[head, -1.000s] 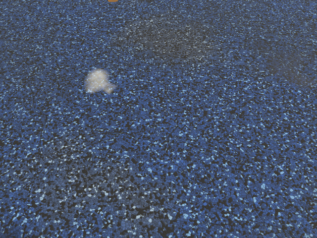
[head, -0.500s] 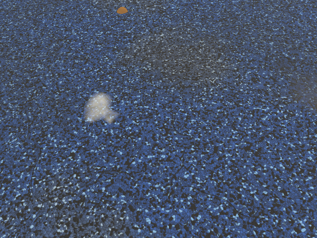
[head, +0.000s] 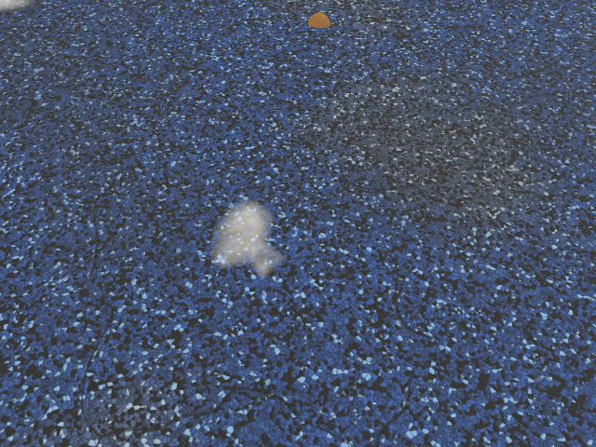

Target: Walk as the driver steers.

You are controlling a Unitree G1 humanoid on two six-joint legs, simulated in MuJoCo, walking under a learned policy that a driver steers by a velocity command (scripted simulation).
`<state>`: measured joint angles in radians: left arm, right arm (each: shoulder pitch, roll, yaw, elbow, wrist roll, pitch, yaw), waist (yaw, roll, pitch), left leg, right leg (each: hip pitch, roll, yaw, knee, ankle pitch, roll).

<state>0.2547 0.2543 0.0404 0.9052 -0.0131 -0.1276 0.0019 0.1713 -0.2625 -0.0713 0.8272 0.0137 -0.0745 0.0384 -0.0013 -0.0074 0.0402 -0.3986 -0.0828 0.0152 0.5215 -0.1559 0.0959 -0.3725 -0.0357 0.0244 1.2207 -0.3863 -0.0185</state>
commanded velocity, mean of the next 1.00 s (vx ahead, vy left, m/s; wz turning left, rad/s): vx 0.50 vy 0.00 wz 0.54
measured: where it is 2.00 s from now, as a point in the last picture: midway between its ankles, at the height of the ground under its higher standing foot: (177, 239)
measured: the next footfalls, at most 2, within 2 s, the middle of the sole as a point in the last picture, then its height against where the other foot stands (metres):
right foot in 0.38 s outside the picture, level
left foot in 0.90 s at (195, 402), level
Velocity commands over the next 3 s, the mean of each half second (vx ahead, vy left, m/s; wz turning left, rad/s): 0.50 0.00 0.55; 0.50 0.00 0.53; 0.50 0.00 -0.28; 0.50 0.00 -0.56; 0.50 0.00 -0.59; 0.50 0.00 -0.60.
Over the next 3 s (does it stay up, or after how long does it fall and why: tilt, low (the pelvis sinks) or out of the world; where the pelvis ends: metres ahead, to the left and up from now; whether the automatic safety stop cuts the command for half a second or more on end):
stays up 1.56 0.25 -0.01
